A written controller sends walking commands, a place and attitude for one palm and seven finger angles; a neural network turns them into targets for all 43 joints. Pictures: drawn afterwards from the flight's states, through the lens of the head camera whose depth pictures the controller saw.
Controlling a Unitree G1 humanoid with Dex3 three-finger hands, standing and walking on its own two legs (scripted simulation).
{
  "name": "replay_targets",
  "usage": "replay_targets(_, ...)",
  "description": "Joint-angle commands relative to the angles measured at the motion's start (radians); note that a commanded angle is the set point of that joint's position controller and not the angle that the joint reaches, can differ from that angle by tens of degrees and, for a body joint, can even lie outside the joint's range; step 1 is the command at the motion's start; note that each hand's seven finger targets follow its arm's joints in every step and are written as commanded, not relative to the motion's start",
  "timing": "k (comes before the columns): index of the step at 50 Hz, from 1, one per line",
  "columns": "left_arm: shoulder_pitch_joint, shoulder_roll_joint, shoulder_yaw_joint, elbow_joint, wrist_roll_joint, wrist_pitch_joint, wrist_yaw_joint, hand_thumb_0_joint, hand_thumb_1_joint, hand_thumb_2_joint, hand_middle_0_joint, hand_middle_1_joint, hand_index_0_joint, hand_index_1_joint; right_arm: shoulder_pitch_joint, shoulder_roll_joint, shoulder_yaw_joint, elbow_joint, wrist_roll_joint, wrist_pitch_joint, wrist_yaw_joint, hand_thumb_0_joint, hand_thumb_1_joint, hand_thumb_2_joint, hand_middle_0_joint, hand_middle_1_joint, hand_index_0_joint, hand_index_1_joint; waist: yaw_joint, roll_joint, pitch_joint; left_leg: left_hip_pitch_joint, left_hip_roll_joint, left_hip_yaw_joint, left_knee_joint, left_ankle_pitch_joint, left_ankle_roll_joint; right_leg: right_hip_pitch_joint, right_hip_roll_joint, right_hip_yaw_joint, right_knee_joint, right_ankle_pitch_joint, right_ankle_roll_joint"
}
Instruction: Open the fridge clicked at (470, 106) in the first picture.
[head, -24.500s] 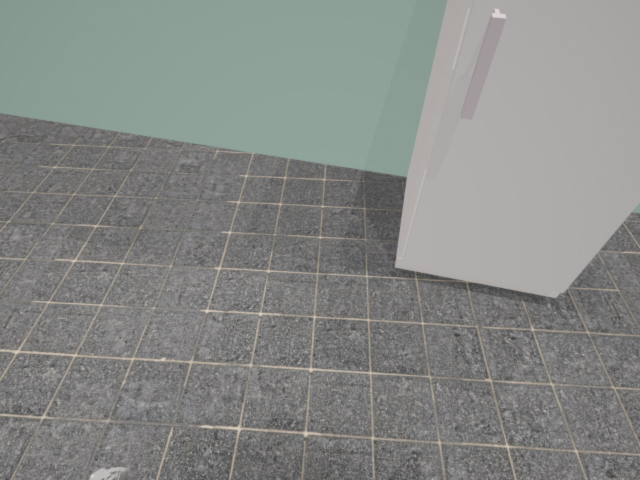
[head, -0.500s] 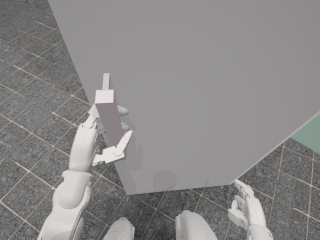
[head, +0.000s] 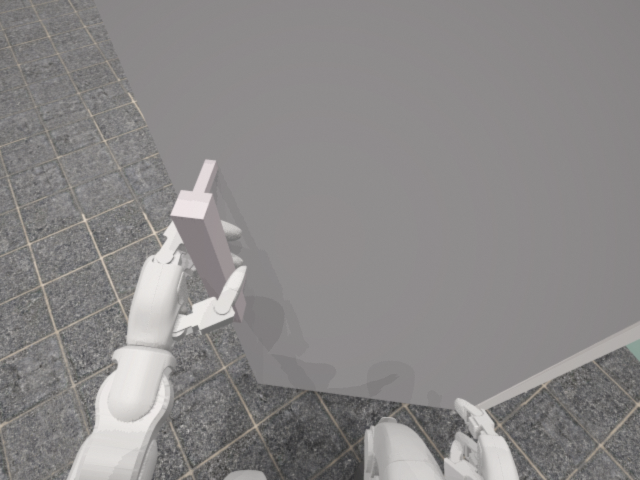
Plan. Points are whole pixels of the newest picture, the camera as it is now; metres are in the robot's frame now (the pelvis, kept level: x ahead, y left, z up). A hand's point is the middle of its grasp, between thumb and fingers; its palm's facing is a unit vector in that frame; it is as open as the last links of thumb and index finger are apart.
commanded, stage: walk backward, drawing the door open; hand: left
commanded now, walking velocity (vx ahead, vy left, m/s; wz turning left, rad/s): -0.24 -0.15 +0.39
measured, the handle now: (223, 252) +0.34 +0.13 +0.09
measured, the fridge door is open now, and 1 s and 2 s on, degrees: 59 64 66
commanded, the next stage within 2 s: stop walking and hold the door back in 0.12 s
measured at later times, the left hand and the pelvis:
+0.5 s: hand (233, 380) +0.20 +0.10 +0.10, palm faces +0.34 -0.93 -0.13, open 6.2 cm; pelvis -0.08 -0.12 -0.01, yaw +14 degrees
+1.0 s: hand (235, 324) +0.25 +0.10 +0.10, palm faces +0.34 -0.93 -0.16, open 6.0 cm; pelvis -0.10 -0.12 -0.01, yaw +15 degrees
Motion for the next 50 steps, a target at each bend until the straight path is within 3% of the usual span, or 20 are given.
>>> replay_targets(1,-0.135,0.029,0.059,-0.254,-0.027,-0.08,0.026,0.0,0.9,0.9,-0.45,-1.4,-0.45,-1.4,-0.082,-0.184,-0.062,-0.156,0.03,-0.054,-0.013,0.0,-0.9,-0.9,0.2,0.3,0.2,0.3,0.006,0.278,-0.303,0.027,0.173,-0.08,-0.173,0.373,0.137,0.282,-0.006,-0.012,-0.296,0.064,0.007)
replay_targets(5,-0.111,0.121,0.135,-0.267,-0.028,-0.078,0.048,0.0,0.9,0.9,-0.45,-1.4,-0.45,-1.4,-0.079,-0.139,-0.043,-0.162,0.054,-0.04,-0.01,0.0,-0.9,-0.9,0.2,0.3,0.2,0.3,0.011,0.006,-0.323,-0.082,-0.021,-0.003,0.089,-0.058,0.069,0.456,-0.05,-0.017,-0.661,0.231,0.004)
replay_targets(6,-0.104,0.189,0.184,-0.293,-0.027,-0.075,0.056,0.0,0.9,0.9,-0.45,-1.4,-0.45,-1.4,-0.116,-0.103,-0.03,-0.177,0.049,-0.033,-0.009,0.0,-0.9,-0.9,0.2,0.3,0.2,0.3,0.019,-0.244,-0.317,-0.234,-0.109,0.069,0.359,-0.264,0.033,0.446,-0.243,0.16,-0.703,0.336,-0.084)
replay_targets(7,-0.102,0.241,0.256,-0.343,-0.028,-0.079,0.065,0.0,0.9,0.9,-0.45,-1.4,-0.45,-1.4,-0.134,-0.089,-0.028,-0.173,0.032,-0.034,-0.01,0.0,-0.9,-0.9,0.2,0.3,0.2,0.3,0.051,-0.304,-0.346,-0.297,-0.128,0.034,0.656,-0.366,0.034,0.373,-0.392,0.297,-0.739,0.388,-0.192)
replay_targets(9,0.001,0.195,0.257,-0.276,-0.043,-0.073,0.053,0.0,0.9,0.9,-0.45,-1.4,-0.45,-1.4,-0.12,-0.116,-0.053,-0.149,0.031,-0.021,-0.016,0.0,-0.9,-0.9,0.2,0.3,0.2,0.3,0.032,-0.332,-0.385,-0.338,-0.092,0.01,0.893,-0.309,0.012,0.407,-0.369,0.254,-0.697,0.356,-0.237)
replay_targets(11,-0.03,0.157,0.245,-0.303,-0.046,-0.086,0.056,0.0,0.9,0.9,-0.45,-1.4,-0.45,-1.4,-0.154,-0.102,-0.045,-0.163,0.035,-0.012,-0.018,0.0,-0.9,-0.9,0.2,0.3,0.2,0.3,0.029,-0.235,-0.353,-0.312,-0.055,0.049,0.76,-0.307,-0.001,0.446,-0.341,0.087,-0.628,0.506,-0.246)
replay_targets(19,-0.545,0.131,0.146,0.043,-0.05,-0.06,0.1,0.0,0.9,0.9,-0.45,-1.4,-0.45,-1.4,-0.088,-0.175,-0.013,-0.118,0.012,0.022,-0.049,0.0,-0.9,-0.9,0.2,0.3,0.2,0.3,0.012,-0.132,-0.368,0.056,-0.103,0.068,0.003,-0.119,0.076,0.277,-0.322,0.157,-0.683,0.087,-0.13)
replay_targets(20,-0.601,0.143,0.135,0.046,-0.057,-0.065,0.1,0.0,0.9,0.9,-0.45,-1.4,-0.45,-1.4,-0.088,-0.194,-0.02,-0.121,0.015,0.032,-0.051,0.0,-0.9,-0.9,0.2,0.3,0.2,0.3,0.005,0.0,-0.372,0.142,-0.096,0.064,-0.161,-0.063,0.085,0.246,-0.272,0.124,-0.594,0.046,-0.095)
replay_targets(22,-0.704,0.053,0.022,0.049,-0.053,-0.084,0.093,0.0,0.9,0.9,-0.45,-1.4,-0.45,-1.4,-0.135,-0.226,-0.014,-0.169,0.022,0.039,-0.039,0.0,-0.9,-0.9,0.2,0.3,0.2,0.3,0.035,0.418,-0.278,0.085,0.218,-0.308,-0.323,-0.047,0.222,0.089,-0.048,-0.047,-0.244,-0.073,-0.003)
replay_targets(23,-0.777,0.019,-0.028,0.103,-0.042,-0.078,0.091,0.0,0.9,0.9,-0.45,-1.4,-0.45,-1.4,-0.133,-0.165,0.012,-0.145,0.035,0.043,-0.032,0.0,-0.9,-0.9,0.2,0.3,0.2,0.3,-0.007,0.404,-0.265,0.029,0.259,-0.403,-0.36,-0.058,0.258,0.059,-0.048,0.016,-0.056,-0.081,-0.015)
replay_targets(24,-0.848,0.17,0.116,0.191,-0.031,-0.072,0.107,0.0,0.9,0.9,-0.45,-1.4,-0.45,-1.4,-0.106,-0.196,-0.011,-0.109,0.039,0.046,-0.035,0.0,-0.9,-0.9,0.2,0.3,0.2,0.3,-0.003,0.289,-0.268,0.027,0.245,-0.381,-0.324,-0.03,0.259,0.052,-0.063,0.062,-0.014,-0.039,-0.018)
replay_targets(26,-0.898,0.109,0.06,0.284,-0.045,-0.053,0.093,0.0,0.9,0.9,-0.45,-1.4,-0.45,-1.4,-0.095,-0.206,-0.019,-0.093,0.053,0.052,-0.031,0.0,-0.9,-0.9,0.2,0.3,0.2,0.3,0.013,0.104,-0.289,0.08,0.189,-0.257,-0.229,0.053,0.256,0.066,-0.042,0.037,-0.102,-0.037,-0.013)
replay_targets(28,-0.989,0.009,-0.036,0.369,-0.06,-0.033,0.071,0.0,0.9,0.9,-0.45,-1.4,-0.45,-1.4,-0.078,-0.207,-0.014,-0.09,0.059,0.047,-0.03,0.0,-0.9,-0.9,0.2,0.3,0.2,0.3,0.015,0.113,-0.321,0.07,0.13,-0.148,-0.214,-0.022,0.215,0.176,-0.007,-0.022,-0.225,-0.013,-0.016)
replay_targets(32,-1.051,0.066,0.013,0.535,-0.072,-0.028,0.065,0.0,0.9,0.9,-0.45,-1.4,-0.45,-1.4,-0.073,-0.218,-0.004,-0.062,0.05,0.038,-0.043,0.0,-0.9,-0.9,0.2,0.3,0.2,0.3,0.02,0.093,-0.358,-0.007,0.084,-0.117,-0.145,-0.153,0.168,0.394,0.006,-0.028,-0.523,0.032,-0.037)
replay_targets(35,-1.045,0.209,0.133,0.629,-0.068,-0.032,0.069,0.0,0.9,0.9,-0.45,-1.4,-0.45,-1.4,-0.063,-0.199,-0.013,-0.047,0.036,0.045,-0.048,0.0,-0.9,-0.9,0.2,0.3,0.2,0.3,0.017,-0.177,-0.319,-0.238,-0.107,0.054,0.201,-0.156,0.061,0.494,-0.308,0.462,-0.777,-0.053,-0.2)
replay_targets(36,-1.027,0.218,0.146,0.607,-0.072,-0.037,0.071,0.0,0.9,0.9,-0.45,-1.4,-0.45,-1.4,-0.074,-0.192,-0.012,-0.058,0.04,0.036,-0.044,0.0,-0.9,-0.9,0.2,0.3,0.2,0.3,0.042,-0.208,-0.349,-0.283,-0.109,0.027,0.323,-0.214,0.047,0.527,-0.368,0.509,-0.784,-0.004,-0.239)
replay_targets(38,-1.066,0.21,0.169,0.636,-0.073,-0.041,0.066,0.0,0.9,0.9,-0.45,-1.4,-0.45,-1.4,-0.077,-0.203,-0.022,-0.04,0.043,0.028,-0.041,0.0,-0.9,-0.9,0.2,0.3,0.2,0.3,0.04,-0.278,-0.33,-0.313,-0.082,-0.026,0.431,-0.191,0.044,0.524,-0.343,0.453,-0.741,0.111,-0.243)
replay_targets(43,-1.045,0.208,0.195,0.664,-0.071,-0.076,0.061,0.0,0.9,0.9,-0.45,-1.4,-0.45,-1.4,-0.052,-0.196,-0.012,-0.023,0.03,0.03,-0.048,0.0,-0.9,-0.9,0.2,0.3,0.2,0.3,0.018,-0.184,-0.383,0.041,-0.103,0.123,-0.06,0.024,0.053,0.386,-0.216,0.174,-0.6,0.184,-0.141)
replay_targets(47,-0.986,0.021,0.043,0.559,-0.095,-0.11,0.029,0.0,0.9,0.9,-0.45,-1.4,-0.45,-1.4,-0.083,-0.196,-0.016,-0.074,0.048,0.033,-0.027,0.0,-0.9,-0.9,0.2,0.3,0.2,0.3,0.003,0.183,-0.391,0.132,0.206,-0.289,-0.256,0.039,0.206,0.193,0.005,0.007,-0.246,-0.09,-0.028)
replay_targets(50,-0.976,0.068,0.069,0.507,-0.089,-0.115,0.037,0.0,0.9,0.9,-0.45,-1.4,-0.45,-1.4,-0.062,-0.213,-0.02,-0.074,0.05,0.031,-0.028,0.0,-0.9,-0.9,0.2,0.3,0.2,0.3,0.008,0.072,-0.358,0.133,0.209,-0.237,-0.169,0.28,0.227,0.218,-0.015,0.03,-0.327,-0.019,-0.037)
